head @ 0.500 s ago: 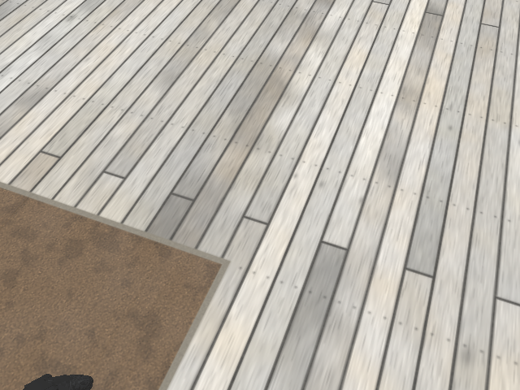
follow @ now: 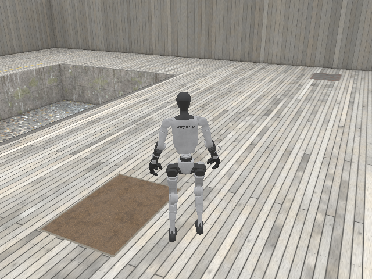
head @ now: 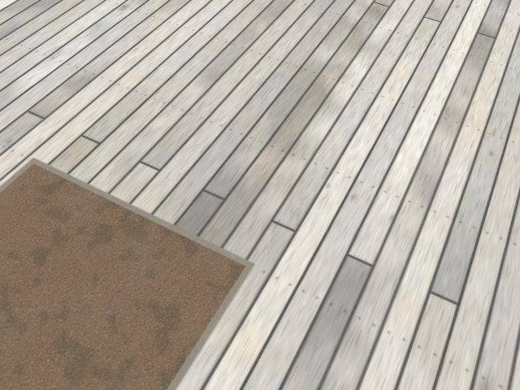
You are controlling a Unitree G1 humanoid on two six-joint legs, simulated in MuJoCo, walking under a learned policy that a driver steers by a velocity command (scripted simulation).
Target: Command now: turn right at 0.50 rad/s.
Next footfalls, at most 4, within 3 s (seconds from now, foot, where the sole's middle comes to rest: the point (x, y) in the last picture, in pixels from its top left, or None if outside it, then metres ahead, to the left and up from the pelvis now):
0.30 right None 0.01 -0.14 -0.77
0.74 left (339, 370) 0.53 -0.19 -0.77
1.18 right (434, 261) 0.87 -0.49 -0.77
1.58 left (327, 179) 1.18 -0.19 -0.77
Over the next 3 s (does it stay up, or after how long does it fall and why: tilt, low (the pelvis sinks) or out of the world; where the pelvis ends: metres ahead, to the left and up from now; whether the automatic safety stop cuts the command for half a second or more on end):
stays up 1.23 -0.38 0.00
